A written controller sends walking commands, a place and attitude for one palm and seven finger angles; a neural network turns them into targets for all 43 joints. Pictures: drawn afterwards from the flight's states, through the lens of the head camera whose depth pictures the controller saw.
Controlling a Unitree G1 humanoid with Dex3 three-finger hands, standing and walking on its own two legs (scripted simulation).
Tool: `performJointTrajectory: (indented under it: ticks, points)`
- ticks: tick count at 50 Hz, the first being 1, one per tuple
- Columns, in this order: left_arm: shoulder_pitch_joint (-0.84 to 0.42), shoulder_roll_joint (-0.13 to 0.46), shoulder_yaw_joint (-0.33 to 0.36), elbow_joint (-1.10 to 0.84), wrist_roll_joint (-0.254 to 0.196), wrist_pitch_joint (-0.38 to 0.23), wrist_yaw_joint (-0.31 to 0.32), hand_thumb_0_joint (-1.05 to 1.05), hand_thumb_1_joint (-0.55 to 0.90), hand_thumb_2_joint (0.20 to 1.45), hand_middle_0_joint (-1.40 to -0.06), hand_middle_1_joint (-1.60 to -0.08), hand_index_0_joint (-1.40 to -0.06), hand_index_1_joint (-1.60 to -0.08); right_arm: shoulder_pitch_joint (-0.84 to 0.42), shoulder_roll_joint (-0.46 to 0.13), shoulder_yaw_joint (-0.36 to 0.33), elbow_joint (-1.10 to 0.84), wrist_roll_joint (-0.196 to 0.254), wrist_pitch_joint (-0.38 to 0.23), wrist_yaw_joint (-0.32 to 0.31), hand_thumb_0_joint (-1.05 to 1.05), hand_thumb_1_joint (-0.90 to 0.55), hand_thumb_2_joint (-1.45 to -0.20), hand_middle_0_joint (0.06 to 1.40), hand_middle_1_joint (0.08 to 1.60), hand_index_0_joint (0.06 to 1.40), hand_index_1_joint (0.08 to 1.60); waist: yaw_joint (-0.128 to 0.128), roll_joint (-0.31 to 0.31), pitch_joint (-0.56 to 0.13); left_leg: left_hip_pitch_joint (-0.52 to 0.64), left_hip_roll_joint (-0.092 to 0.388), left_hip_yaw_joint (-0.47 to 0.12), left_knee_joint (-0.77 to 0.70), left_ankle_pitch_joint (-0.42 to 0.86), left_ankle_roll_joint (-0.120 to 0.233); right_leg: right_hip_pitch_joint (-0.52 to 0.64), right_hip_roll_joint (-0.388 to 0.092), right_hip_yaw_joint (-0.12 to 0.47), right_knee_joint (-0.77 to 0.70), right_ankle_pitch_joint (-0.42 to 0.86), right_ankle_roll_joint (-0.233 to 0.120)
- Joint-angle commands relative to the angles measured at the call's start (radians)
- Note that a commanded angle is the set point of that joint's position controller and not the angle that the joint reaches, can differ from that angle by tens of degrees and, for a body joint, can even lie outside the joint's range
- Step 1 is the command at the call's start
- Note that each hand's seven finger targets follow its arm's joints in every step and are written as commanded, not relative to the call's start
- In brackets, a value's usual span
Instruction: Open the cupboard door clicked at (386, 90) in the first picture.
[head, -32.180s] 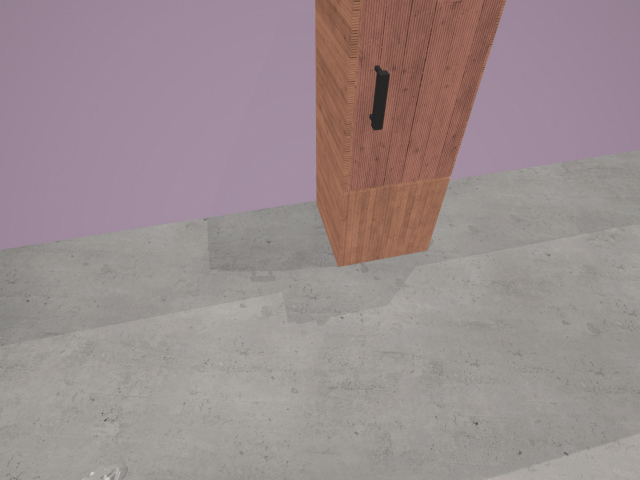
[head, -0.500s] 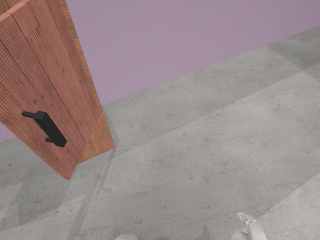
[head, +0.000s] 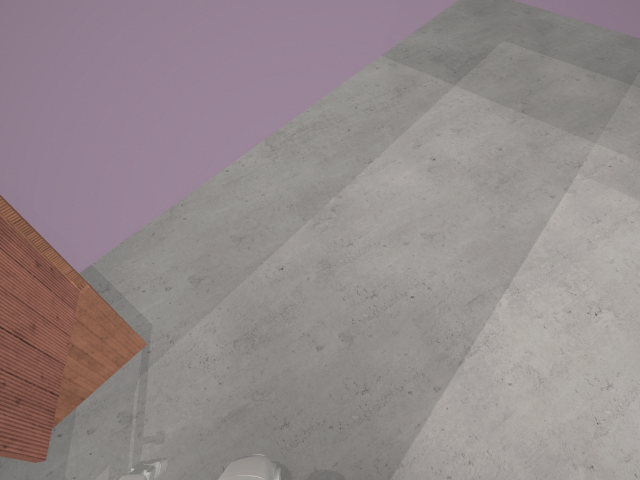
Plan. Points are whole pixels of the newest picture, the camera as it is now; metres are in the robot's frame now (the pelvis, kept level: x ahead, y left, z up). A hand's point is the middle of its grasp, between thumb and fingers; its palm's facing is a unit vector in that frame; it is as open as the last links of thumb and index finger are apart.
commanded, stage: walk to a spot facing it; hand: left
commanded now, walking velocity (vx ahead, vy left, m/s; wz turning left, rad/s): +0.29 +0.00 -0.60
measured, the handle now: out of the picture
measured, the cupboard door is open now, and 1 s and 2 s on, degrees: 50 50 50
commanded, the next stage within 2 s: turn to face it in 1.40 s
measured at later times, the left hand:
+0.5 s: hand (297, 339) +0.34 +0.06 -0.16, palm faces -0.41 -0.90 -0.16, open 7.4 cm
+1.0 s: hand (329, 342) +0.34 +0.00 -0.16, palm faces -0.31 -0.93 -0.17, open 7.4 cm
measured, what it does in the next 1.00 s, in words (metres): walks ahead, turning right: left foot, then right foot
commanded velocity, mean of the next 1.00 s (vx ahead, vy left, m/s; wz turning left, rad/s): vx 0.35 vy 0.00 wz -0.34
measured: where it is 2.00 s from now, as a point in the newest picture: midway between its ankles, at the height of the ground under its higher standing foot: (448, 323)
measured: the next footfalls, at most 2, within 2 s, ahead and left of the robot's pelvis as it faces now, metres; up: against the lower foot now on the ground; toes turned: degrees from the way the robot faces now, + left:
left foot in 0.10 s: +0.08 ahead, +0.12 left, +0.00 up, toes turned +1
right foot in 0.52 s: +0.24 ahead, -0.19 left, +0.00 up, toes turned -27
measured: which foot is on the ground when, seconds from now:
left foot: up 0.00-0.08, down 0.10-0.52, up 0.54-1.00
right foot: down 0.00-0.10, up 0.12-0.50, down 0.52-1.00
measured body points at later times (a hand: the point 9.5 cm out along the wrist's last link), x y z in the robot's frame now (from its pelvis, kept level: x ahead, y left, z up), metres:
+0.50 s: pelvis +0.14 -0.05 -0.01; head +0.20 -0.08 +0.44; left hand +0.36 +0.11 -0.15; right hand -0.05 -0.21 -0.14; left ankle +0.04 +0.12 -0.73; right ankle +0.20 -0.17 -0.72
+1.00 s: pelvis +0.34 -0.17 +0.01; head +0.36 -0.18 +0.45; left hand +0.36 +0.05 -0.15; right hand +0.39 -0.44 -0.12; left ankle +0.51 -0.11 -0.69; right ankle +0.20 -0.17 -0.73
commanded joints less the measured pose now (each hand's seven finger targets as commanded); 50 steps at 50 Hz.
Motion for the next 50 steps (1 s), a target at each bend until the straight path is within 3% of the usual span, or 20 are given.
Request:
performJointTrajectory:
  ticks: [1,3,4,5,6,7,9,12,20,23,24,25,26,27,28,30,33,39,44,50]
  points:
    - [0.017,0.205,0.057,-0.055,0.007,-0.027,0.002,0.000,0.900,0.900,-0.200,-0.300,-0.200,-0.300,0.010,-0.035,-0.007,-0.093,0.003,-0.058,0.013,0.000,-0.900,-0.900,0.200,0.300,0.200,0.300,0.016,-0.155,-0.076,0.065,-0.027,0.010,-0.193,0.022,0.017,-0.033,-0.215,0.331,-0.312,-0.253,-0.182]
    - [-0.041,0.177,0.053,-0.068,-0.001,-0.027,-0.005,0.000,0.900,0.900,-0.200,-0.300,-0.200,-0.300,0.149,-0.039,-0.003,-0.049,0.002,-0.076,0.005,0.000,-0.900,-0.900,0.200,0.300,0.200,0.300,-0.061,-0.112,-0.076,0.320,-0.046,0.039,-0.416,0.124,0.020,-0.203,-0.143,0.276,-0.233,-0.313,-0.133]
    - [-0.047,0.112,0.039,-0.083,-0.005,-0.026,-0.013,0.000,0.900,0.900,-0.200,-0.300,-0.200,-0.300,0.254,-0.092,-0.013,-0.018,-0.005,-0.087,-0.010,0.000,-0.900,-0.900,0.200,0.300,0.200,0.300,-0.103,0.057,-0.096,0.476,0.053,-0.093,-0.574,-0.017,0.055,-0.343,-0.050,0.192,-0.057,-0.318,-0.078]
    - [-0.058,0.038,0.021,-0.117,-0.015,-0.025,-0.023,0.000,0.900,0.900,-0.200,-0.300,-0.200,-0.300,0.347,-0.203,-0.034,0.002,-0.028,-0.096,-0.018,0.000,-0.900,-0.900,0.200,0.300,0.200,0.300,-0.134,0.374,-0.089,0.543,0.370,-0.526,-0.765,-0.312,0.158,-0.533,0.086,-0.003,0.310,-0.341,-0.007]
    - [-0.157,0.077,0.029,-0.165,-0.005,-0.046,-0.035,0.000,0.900,0.900,-0.200,-0.300,-0.200,-0.300,0.342,-0.208,-0.033,-0.013,-0.015,-0.102,-0.031,0.000,-0.900,-0.900,0.200,0.300,0.200,0.300,-0.129,0.186,-0.023,0.442,0.482,-0.607,-0.831,-0.297,0.240,-0.556,-0.036,0.012,0.421,-0.267,-0.002]
    - [-0.147,0.074,0.038,-0.144,0.011,-0.050,-0.043,0.000,0.900,0.900,-0.200,-0.300,-0.200,-0.300,0.303,-0.187,-0.020,-0.025,-0.025,-0.108,-0.018,0.000,-0.900,-0.900,0.200,0.300,0.200,0.300,-0.097,0.119,-0.016,0.362,0.443,-0.572,-0.828,-0.246,0.232,-0.525,-0.041,0.020,0.551,-0.196,0.001]
    - [-0.088,0.058,0.041,-0.097,0.016,-0.043,-0.056,0.000,0.900,0.900,-0.200,-0.300,-0.200,-0.300,0.195,-0.097,0.011,-0.037,-0.017,-0.118,-0.018,0.000,-0.900,-0.900,0.200,0.300,0.200,0.300,-0.025,0.125,0.022,0.300,0.324,-0.299,-0.800,-0.001,0.157,-0.503,-0.093,-0.006,0.643,-0.020,0.018]
    - [-0.067,0.001,0.019,-0.068,0.008,-0.033,-0.064,0.000,0.900,0.900,-0.200,-0.300,-0.200,-0.300,0.255,-0.041,0.030,0.006,-0.007,-0.138,-0.026,0.000,-0.900,-0.900,0.200,0.300,0.200,0.300,-0.021,0.142,-0.046,0.422,0.237,-0.020,-0.702,0.534,0.117,-0.495,-0.095,-0.066,0.610,0.083,0.030]
    - [-0.227,-0.023,0.005,-0.088,-0.001,-0.026,-0.064,0.000,0.900,0.900,-0.200,-0.300,-0.200,-0.300,0.328,-0.039,0.025,0.082,-0.019,-0.126,-0.023,0.000,-0.900,-0.900,0.200,0.300,0.200,0.300,-0.056,0.149,0.035,0.385,0.278,0.162,-0.707,0.600,0.140,-0.324,-0.085,-0.168,0.188,0.107,-0.005]
    - [-0.116,0.020,0.016,-0.055,-0.001,-0.036,-0.058,0.000,0.900,0.900,-0.200,-0.300,-0.200,-0.300,0.289,-0.073,0.014,0.089,-0.014,-0.122,-0.018,0.000,-0.900,-0.900,0.200,0.300,0.200,0.300,0.011,0.146,-0.046,0.396,0.299,0.201,-0.543,0.857,0.129,-0.107,-0.034,-0.196,0.121,0.036,-0.053]
    - [0.021,0.038,0.027,-0.015,-0.001,-0.046,-0.053,0.000,0.900,0.900,-0.200,-0.300,-0.200,-0.300,0.255,-0.092,0.010,0.083,-0.010,-0.120,-0.017,0.000,-0.900,-0.900,0.200,0.300,0.200,0.300,0.080,0.112,-0.119,0.357,0.268,0.225,-0.373,0.920,0.107,0.080,0.001,-0.215,0.061,0.041,-0.072]
    - [0.228,0.103,0.050,0.049,0.002,-0.060,-0.044,0.000,0.900,0.900,-0.200,-0.300,-0.200,-0.300,0.201,-0.091,0.009,0.067,0.006,-0.121,-0.007,0.000,-0.900,-0.900,0.200,0.300,0.200,0.300,0.181,0.025,-0.232,0.197,0.214,0.252,-0.126,0.818,0.067,0.393,-0.024,-0.159,-0.011,0.081,-0.099]
    - [0.368,0.245,0.085,0.080,0.002,-0.070,-0.023,0.000,0.900,0.900,-0.200,-0.300,-0.200,-0.300,0.223,-0.007,0.024,0.025,0.028,-0.120,0.004,0.000,-0.900,-0.900,0.200,0.300,0.200,0.300,0.217,-0.264,-0.379,-0.145,0.044,0.232,0.248,0.006,0.016,0.683,-0.346,0.344,-0.134,0.076,-0.203]
    - [0.349,0.290,0.086,0.091,-0.025,-0.062,-0.008,0.000,0.900,0.900,-0.200,-0.300,-0.200,-0.300,0.131,0.003,0.014,-0.010,0.025,-0.115,-0.001,0.000,-0.900,-0.900,0.200,0.300,0.200,0.300,0.190,-0.251,-0.309,-0.294,0.014,0.060,0.445,-0.152,0.025,0.603,-0.452,0.538,-0.282,0.141,-0.243]
    - [0.266,0.239,0.074,0.062,-0.023,-0.063,0.000,0.000,0.900,0.900,-0.200,-0.300,-0.200,-0.300,0.081,-0.006,0.005,-0.010,0.018,-0.115,-0.003,0.000,-0.900,-0.900,0.200,0.300,0.200,0.300,0.153,-0.221,-0.227,-0.319,0.049,-0.034,0.502,-0.011,0.030,0.467,-0.410,0.488,-0.298,0.146,-0.220]
    - [0.122,0.121,0.035,0.032,-0.021,-0.075,0.011,0.000,0.900,0.900,-0.200,-0.300,-0.200,-0.300,0.080,0.006,0.003,0.028,0.005,-0.107,-0.005,0.000,-0.900,-0.900,0.200,0.300,0.200,0.300,0.052,-0.055,-0.141,-0.214,0.116,-0.062,0.382,0.130,0.026,0.219,-0.340,0.269,-0.302,0.238,-0.186]
    - [0.086,0.066,0.023,0.042,-0.008,-0.094,0.012,0.000,0.900,0.900,-0.200,-0.300,-0.200,-0.300,0.155,0.053,0.009,0.074,-0.007,-0.074,0.003,0.000,-0.900,-0.900,0.200,0.300,0.200,0.300,-0.015,-0.069,-0.128,-0.111,0.099,-0.031,0.214,0.183,0.018,0.091,-0.252,0.138,-0.355,0.256,-0.163]
    - [0.194,0.030,0.013,0.105,-0.014,-0.119,0.007,0.000,0.900,0.900,-0.200,-0.300,-0.200,-0.300,-0.007,0.041,0.002,0.019,-0.005,-0.071,0.020,0.000,-0.900,-0.900,0.200,0.300,0.200,0.300,0.008,-0.077,-0.071,-0.245,0.072,-0.035,0.042,0.300,0.015,0.216,-0.218,0.124,-0.393,0.332,-0.143]
    - [0.302,0.034,-0.005,0.159,-0.016,-0.128,0.019,0.000,0.900,0.900,-0.200,-0.300,-0.200,-0.300,-0.191,0.042,0.010,-0.028,0.003,-0.083,0.033,0.000,-0.900,-0.900,0.200,0.300,0.200,0.300,0.050,-0.079,-0.024,-0.294,0.040,-0.010,-0.081,0.317,0.029,0.340,-0.233,0.119,-0.361,0.595,-0.139]
    - [0.351,0.057,-0.007,0.202,-0.010,-0.125,0.030,0.000,0.900,0.900,-0.200,-0.300,-0.200,-0.300,-0.253,0.045,0.017,-0.028,0.006,-0.098,0.034,0.000,-0.900,-0.900,0.200,0.300,0.200,0.300,0.037,-0.088,-0.009,-0.104,-0.047,0.073,-0.265,0.242,0.075,0.369,-0.245,0.081,-0.256,0.923,-0.139]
